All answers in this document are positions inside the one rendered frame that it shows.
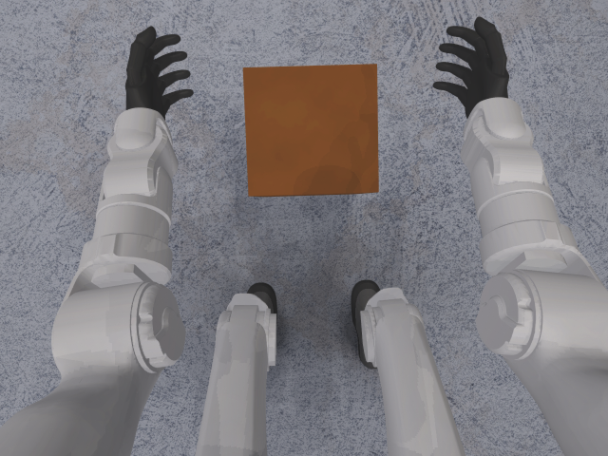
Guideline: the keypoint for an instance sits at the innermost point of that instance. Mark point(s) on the left robot forearm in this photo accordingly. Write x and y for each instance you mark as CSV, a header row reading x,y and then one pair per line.
x,y
130,239

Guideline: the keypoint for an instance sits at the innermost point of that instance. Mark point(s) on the right robot forearm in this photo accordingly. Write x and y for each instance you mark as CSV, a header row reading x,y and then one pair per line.
x,y
513,201

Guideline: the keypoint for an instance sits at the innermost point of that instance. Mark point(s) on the left robot hand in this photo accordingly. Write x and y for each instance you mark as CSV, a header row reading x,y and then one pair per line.
x,y
144,87

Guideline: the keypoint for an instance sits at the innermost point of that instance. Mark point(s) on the left robot upper arm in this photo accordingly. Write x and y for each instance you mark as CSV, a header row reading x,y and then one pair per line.
x,y
110,345

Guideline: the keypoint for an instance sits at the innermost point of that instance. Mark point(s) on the right robot upper arm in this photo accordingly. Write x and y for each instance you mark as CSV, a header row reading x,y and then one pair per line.
x,y
552,331

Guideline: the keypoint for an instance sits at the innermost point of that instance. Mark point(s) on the robot right foot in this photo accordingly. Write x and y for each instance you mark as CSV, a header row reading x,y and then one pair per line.
x,y
361,293

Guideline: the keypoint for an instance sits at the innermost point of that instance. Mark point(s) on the right robot hand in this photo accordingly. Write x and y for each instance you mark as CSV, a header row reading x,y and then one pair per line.
x,y
488,77

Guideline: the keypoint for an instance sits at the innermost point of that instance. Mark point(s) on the carton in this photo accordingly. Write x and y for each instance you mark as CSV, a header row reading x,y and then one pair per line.
x,y
311,130

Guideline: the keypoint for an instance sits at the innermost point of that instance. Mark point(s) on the robot right thigh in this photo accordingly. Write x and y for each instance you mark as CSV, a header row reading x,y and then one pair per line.
x,y
419,420

